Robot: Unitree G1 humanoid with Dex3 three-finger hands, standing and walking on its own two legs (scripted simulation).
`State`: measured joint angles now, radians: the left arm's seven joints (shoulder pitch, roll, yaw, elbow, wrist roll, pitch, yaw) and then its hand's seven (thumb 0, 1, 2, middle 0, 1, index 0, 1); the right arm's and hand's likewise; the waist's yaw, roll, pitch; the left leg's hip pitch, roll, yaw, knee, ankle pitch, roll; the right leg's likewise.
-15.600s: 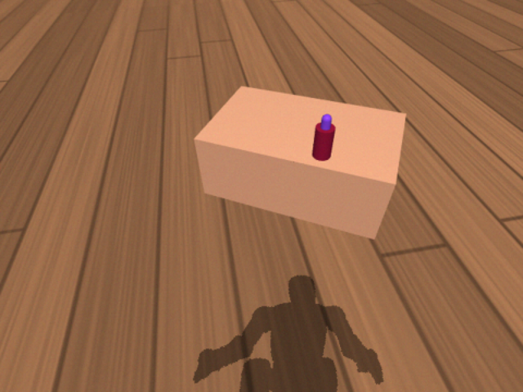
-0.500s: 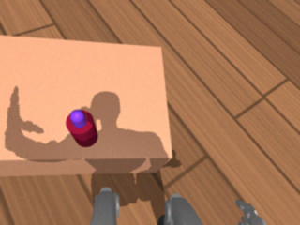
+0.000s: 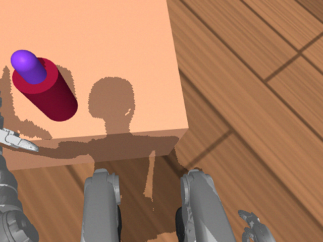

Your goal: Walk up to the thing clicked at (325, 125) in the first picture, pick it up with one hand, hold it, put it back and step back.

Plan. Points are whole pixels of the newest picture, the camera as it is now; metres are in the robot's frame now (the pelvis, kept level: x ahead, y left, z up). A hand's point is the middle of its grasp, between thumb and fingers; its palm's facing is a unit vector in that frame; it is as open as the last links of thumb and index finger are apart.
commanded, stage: close in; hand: left
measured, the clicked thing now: (44, 86) +0.47 +0.26 +0.01
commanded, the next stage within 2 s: close in 0.44 s
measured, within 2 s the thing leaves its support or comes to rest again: neither
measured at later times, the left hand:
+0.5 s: hand (35, 104) +0.44 +0.27 +0.00, palm faces +0.29 -0.96 +0.01, open 17.7 cm
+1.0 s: hand (44, 100) +0.45 +0.26 -0.01, palm faces +0.29 -0.96 -0.02, open 15.2 cm
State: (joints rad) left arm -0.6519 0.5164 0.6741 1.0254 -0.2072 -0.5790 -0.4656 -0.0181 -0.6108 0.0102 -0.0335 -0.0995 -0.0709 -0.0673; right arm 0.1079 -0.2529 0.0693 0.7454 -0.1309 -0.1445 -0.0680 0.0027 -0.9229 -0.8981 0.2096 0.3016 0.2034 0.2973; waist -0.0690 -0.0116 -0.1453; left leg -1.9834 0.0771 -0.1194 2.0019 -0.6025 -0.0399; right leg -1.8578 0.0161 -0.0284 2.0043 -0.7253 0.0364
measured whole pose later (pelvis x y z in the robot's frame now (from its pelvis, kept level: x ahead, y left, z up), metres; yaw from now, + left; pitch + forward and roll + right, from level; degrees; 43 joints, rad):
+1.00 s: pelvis +0.01 +0.00 +0.00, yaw -1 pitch +34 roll -4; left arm -0.61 0.38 0.50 0.82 -0.15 -0.54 -0.17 -0.01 -0.44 0.18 -0.34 -0.34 -0.38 -0.30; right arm 0.08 -0.25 0.02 0.68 -0.07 0.03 0.02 0.00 -0.93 -0.90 0.21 0.30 0.20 0.30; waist -0.05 0.00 -0.15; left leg -1.98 0.10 -0.12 2.01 -0.63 -0.05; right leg -1.87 0.03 -0.02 2.02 -0.74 0.03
